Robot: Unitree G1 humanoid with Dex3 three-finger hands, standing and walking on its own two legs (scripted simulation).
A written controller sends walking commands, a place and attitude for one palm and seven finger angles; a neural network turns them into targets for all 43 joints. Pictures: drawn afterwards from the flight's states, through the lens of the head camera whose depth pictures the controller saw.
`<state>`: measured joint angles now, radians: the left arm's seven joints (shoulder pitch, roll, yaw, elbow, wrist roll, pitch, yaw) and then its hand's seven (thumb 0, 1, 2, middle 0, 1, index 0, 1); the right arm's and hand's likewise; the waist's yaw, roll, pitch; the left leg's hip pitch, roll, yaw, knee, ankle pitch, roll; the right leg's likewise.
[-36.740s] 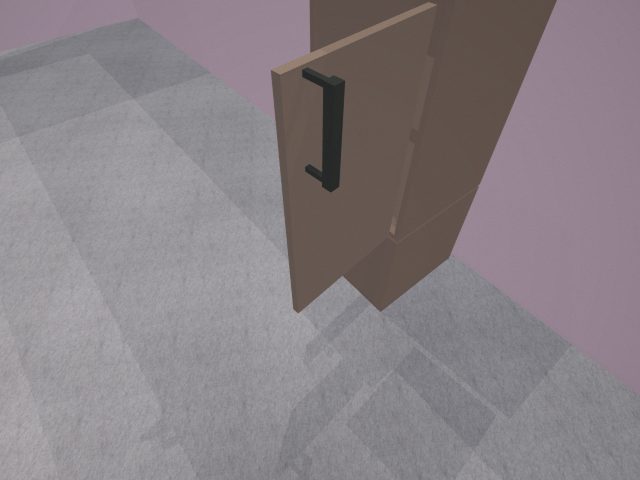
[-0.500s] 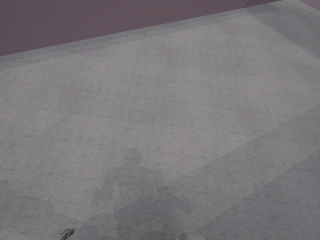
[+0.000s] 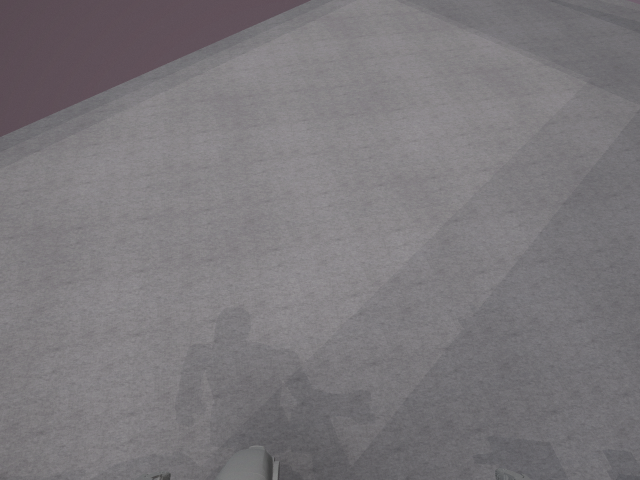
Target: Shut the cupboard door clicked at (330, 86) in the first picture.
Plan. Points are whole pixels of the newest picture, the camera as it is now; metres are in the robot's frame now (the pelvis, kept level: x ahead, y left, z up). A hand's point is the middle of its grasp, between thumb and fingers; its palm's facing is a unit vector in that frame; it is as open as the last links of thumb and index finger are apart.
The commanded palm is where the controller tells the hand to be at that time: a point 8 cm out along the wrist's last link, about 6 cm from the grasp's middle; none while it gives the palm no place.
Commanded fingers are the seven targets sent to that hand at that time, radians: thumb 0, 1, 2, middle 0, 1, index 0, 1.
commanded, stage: turn to face it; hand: left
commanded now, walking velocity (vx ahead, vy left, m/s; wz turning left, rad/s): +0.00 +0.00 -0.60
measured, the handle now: out of the picture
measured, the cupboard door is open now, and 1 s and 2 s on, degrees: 57 57 57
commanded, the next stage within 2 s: none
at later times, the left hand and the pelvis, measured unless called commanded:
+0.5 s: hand (214, 433) +0.19 +0.17 -0.16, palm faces -0.29 -0.92 -0.28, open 7.4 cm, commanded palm none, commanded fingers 0.00 0.90 0.90 -0.20 -0.30 -0.20 -0.30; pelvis +0.01 -0.01 -0.01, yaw -18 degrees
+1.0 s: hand (248, 394) +0.25 +0.13 -0.16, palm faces -0.54 -0.82 -0.20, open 7.4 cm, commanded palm none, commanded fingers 0.00 0.90 0.90 -0.20 -0.30 -0.20 -0.30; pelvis +0.05 +0.01 +0.00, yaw -35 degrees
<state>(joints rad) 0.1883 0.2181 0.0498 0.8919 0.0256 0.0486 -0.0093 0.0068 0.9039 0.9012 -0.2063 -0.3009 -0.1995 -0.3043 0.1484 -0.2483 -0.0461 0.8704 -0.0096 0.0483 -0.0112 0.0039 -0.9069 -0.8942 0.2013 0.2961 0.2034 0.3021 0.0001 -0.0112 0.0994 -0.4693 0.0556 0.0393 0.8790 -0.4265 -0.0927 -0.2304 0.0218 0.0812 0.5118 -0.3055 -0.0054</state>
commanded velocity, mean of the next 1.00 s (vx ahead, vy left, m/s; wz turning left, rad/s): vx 0.00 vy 0.00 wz -0.60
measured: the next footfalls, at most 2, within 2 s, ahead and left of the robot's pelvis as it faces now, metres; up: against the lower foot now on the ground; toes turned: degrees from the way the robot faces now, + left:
left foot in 0.08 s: +0.09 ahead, +0.13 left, +0.00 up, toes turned +1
right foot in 0.46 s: +0.01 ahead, -0.13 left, +0.00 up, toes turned -20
